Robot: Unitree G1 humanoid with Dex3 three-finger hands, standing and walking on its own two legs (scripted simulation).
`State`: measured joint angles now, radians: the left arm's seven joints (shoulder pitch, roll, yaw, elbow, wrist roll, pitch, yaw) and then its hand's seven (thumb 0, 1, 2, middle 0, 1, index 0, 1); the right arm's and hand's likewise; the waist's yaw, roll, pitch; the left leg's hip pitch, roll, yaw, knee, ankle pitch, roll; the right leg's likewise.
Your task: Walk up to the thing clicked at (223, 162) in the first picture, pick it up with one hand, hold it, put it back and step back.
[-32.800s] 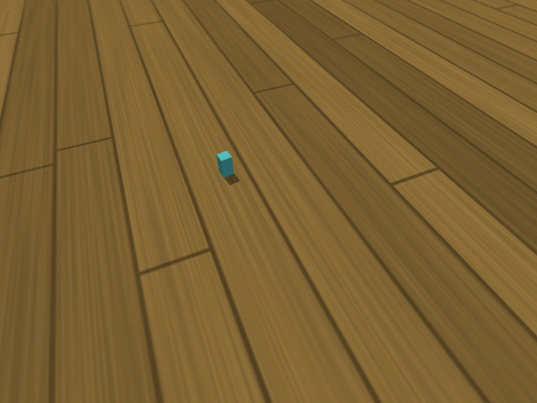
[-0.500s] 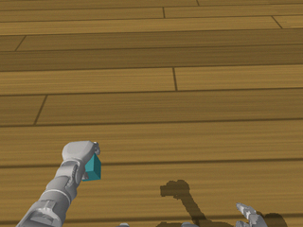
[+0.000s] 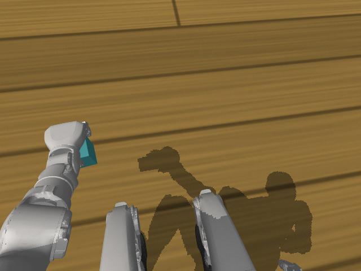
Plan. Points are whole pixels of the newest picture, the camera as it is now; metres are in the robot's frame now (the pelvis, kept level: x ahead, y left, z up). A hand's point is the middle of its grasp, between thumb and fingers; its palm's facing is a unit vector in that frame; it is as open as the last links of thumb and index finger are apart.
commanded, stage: crouch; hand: left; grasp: from above
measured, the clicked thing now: (80, 152) +0.44 +0.23 -0.18
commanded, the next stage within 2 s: lower in 1.12 s
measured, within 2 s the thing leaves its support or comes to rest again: rests again in 1.98 s
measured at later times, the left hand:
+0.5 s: hand (91, 155) +0.46 +0.22 -0.27, palm faces -0.43 -0.04 -0.90, open 9.3 cm
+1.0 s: hand (97, 157) +0.47 +0.22 -0.32, palm faces -0.43 -0.05 -0.90, open 9.3 cm
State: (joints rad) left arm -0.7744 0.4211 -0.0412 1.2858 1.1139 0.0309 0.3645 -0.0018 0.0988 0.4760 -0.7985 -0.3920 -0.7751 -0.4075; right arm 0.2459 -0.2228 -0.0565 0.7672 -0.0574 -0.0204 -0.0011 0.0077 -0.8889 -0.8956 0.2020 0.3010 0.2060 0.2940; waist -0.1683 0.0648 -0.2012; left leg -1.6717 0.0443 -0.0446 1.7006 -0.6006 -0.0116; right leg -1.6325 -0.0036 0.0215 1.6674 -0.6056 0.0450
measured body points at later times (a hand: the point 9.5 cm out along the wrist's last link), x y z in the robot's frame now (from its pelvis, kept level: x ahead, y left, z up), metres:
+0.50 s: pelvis -0.01 -0.01 -0.12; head +0.22 +0.02 +0.27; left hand +0.48 +0.22 -0.22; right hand +0.06 -0.29 -0.24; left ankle +0.07 +0.13 -0.51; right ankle +0.07 -0.15 -0.51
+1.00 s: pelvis -0.02 -0.01 -0.18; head +0.20 +0.02 +0.21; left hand +0.49 +0.22 -0.27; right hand +0.00 -0.28 -0.30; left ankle +0.07 +0.13 -0.51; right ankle +0.07 -0.15 -0.51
